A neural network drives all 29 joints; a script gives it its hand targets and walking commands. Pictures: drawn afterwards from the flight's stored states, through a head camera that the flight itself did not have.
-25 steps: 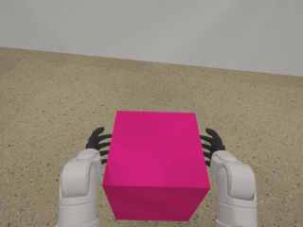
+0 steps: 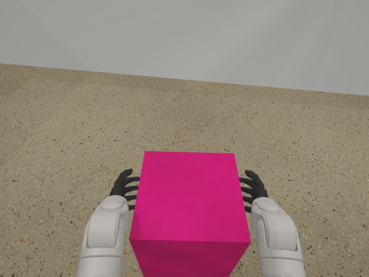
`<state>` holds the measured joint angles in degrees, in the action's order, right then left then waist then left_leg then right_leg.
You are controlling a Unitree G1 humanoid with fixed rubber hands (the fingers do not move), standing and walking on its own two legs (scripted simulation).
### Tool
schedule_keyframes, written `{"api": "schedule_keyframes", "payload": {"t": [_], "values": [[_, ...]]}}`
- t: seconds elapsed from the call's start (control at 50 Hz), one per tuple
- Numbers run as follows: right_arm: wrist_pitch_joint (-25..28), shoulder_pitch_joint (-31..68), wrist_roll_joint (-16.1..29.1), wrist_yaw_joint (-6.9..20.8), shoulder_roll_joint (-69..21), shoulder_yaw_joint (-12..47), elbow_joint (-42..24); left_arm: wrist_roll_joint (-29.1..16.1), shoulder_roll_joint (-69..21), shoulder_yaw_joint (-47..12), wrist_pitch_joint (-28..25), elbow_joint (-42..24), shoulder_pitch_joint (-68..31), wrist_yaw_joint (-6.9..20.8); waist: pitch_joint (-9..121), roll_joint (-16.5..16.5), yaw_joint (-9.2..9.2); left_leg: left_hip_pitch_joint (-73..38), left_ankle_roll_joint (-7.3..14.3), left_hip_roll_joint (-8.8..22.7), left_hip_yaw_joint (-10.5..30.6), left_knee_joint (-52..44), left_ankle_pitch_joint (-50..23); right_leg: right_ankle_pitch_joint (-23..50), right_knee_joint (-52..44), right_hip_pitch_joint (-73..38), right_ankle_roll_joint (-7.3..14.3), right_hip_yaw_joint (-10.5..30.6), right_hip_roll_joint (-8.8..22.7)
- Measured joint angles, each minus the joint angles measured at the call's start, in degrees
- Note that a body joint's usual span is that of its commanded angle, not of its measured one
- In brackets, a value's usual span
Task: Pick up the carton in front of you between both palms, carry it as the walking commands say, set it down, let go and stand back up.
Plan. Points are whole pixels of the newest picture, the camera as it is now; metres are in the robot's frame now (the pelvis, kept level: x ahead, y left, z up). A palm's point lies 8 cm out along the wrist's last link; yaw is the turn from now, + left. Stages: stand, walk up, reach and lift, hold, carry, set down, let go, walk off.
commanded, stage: carry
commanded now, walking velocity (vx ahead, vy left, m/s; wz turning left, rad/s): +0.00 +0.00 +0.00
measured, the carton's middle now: (187, 217) +0.28 +0.00 -0.04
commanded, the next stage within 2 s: hold in 0.88 s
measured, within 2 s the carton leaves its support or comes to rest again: neither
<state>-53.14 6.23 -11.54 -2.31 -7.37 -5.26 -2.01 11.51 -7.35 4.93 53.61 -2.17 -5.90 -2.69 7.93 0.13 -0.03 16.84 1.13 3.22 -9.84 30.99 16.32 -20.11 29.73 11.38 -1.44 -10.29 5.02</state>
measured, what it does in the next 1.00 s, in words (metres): stands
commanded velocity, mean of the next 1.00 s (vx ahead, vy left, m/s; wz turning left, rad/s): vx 0.00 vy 0.00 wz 0.00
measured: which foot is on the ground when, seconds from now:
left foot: down 0.00-1.00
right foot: down 0.00-1.00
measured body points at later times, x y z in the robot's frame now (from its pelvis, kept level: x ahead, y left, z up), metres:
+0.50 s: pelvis -0.03 +0.00 +0.00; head -0.06 +0.00 +0.45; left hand +0.26 +0.15 +0.03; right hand +0.27 -0.15 +0.03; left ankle +0.00 +0.10 -0.73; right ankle -0.05 -0.12 -0.73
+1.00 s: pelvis -0.04 -0.01 +0.01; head -0.06 +0.00 +0.46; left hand +0.25 +0.14 +0.03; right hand +0.24 -0.17 +0.04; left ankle +0.00 +0.11 -0.73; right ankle -0.05 -0.13 -0.73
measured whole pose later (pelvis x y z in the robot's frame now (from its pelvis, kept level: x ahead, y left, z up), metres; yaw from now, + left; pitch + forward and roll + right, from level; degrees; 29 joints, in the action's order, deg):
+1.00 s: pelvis -0.04 -0.01 +0.01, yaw -2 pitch -4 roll +0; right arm -41.1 11.1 -14.5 -0.8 -8.0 -8.7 9.7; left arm 13.7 -7.7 8.3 42.5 7.1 -9.4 -1.4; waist -1.0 0.3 0.6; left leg 9.9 -0.5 1.4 -1.7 22.8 8.9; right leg -13.2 23.3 5.9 -0.1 -3.1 1.1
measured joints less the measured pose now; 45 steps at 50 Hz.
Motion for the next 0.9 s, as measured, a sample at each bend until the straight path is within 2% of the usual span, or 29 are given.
{"api": "schedule_keyframes", "payload": {"t": [0.18,0.28,0.44,0.88,0.9], "values": [[10.23,5.10,-3.25,0.89,-0.60,-3.81,13.33,3.32,-0.62,3.91,-10.15,13.52,-5.40,1.15,-0.93,-0.12,-0.02,0.61,0.15,0.13,0.03,-1.45,-2.49,2.00,-0.66,0.97,0.48,-0.07,-0.26],[13.96,7.04,-3.63,0.88,-0.97,-5.50,15.89,3.74,-0.99,5.62,-13.84,16.01,-7.33,1.17,-1.91,-0.17,-0.10,1.38,0.21,0.22,0.12,-1.73,-3.46,2.72,-0.58,1.86,0.71,-0.13,-0.35],[12.36,5.51,-1.97,0.40,-0.68,-4.12,11.76,1.93,-0.66,4.09,-12.38,11.84,-5.59,0.50,-2.03,-0.17,0.01,2.07,0.13,0.38,0.19,-1.59,-3.88,2.94,-0.20,2.64,0.86,-0.16,-0.43],[11.18,5.07,-2.10,0.41,-0.61,-3.87,11.49,2.06,-0.60,3.66,-11.20,11.66,-5.20,0.48,-1.92,-0.13,-0.01,2.38,-0.18,0.76,0.28,-1.68,-4.57,3.25,0.18,3.17,1.30,-0.10,-0.71],[11.40,5.16,-2.21,0.53,-0.64,-3.93,11.52,2.10,-0.62,3.72,-11.28,11.44,-5.20,0.52,-3.33,-0.08,-0.07,0.97,0.12,0.43,0.89,-2.37,-4.89,3.91,-0.46,1.82,1.93,0.68,-1.16]]}}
